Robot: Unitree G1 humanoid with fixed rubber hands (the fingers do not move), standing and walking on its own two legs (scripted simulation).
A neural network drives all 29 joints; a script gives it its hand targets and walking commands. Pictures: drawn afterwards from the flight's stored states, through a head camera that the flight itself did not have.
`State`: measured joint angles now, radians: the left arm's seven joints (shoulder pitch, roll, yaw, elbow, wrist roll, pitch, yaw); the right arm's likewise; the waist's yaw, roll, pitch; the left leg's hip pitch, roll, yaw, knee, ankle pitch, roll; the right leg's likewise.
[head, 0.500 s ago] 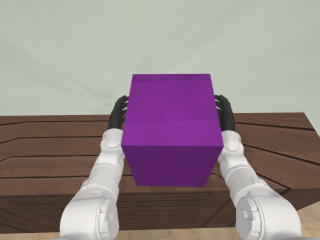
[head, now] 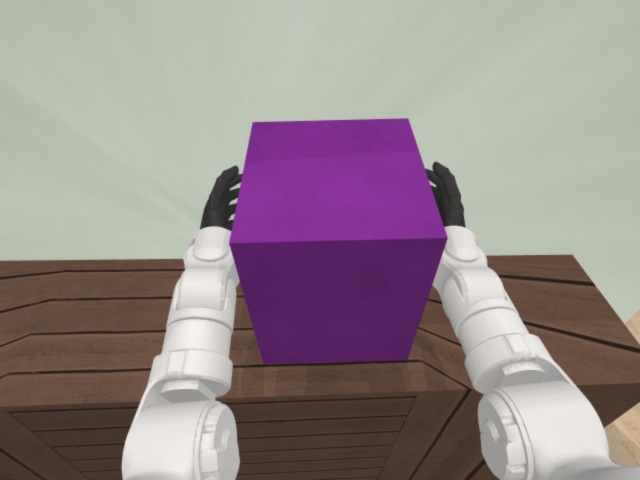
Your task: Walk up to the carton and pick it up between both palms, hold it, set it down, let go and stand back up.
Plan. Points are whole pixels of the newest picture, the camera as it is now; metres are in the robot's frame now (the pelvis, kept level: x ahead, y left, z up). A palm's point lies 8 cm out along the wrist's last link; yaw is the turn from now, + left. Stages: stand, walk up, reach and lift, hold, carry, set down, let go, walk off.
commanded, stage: reach and lift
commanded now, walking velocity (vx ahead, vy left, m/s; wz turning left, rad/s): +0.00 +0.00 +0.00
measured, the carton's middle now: (333, 245) +0.39 +0.00 +0.12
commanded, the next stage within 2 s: hold in 1.52 s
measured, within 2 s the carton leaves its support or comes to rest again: neither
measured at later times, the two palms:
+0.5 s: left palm (216, 214) +0.37 +0.14 +0.18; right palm (461, 212) +0.37 -0.15 +0.19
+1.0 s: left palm (212, 215) +0.37 +0.14 +0.19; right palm (457, 213) +0.37 -0.15 +0.19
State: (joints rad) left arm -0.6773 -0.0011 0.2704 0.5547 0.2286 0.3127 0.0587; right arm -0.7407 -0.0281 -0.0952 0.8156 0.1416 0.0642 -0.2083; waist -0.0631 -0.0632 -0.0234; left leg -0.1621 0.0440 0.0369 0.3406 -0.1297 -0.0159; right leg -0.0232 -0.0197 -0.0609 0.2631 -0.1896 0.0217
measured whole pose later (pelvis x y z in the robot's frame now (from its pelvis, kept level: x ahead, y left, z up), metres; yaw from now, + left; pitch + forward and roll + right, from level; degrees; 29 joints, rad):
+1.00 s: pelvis -0.01 -0.01 +0.00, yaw +1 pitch -6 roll -1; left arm -0.65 -0.03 0.28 0.22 0.30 0.64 0.01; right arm -0.75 -0.06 -0.01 0.64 0.25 0.27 -0.24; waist -0.09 -0.06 0.00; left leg -0.11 0.05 0.02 0.34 -0.13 -0.02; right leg 0.02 -0.01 -0.07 0.29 -0.21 0.01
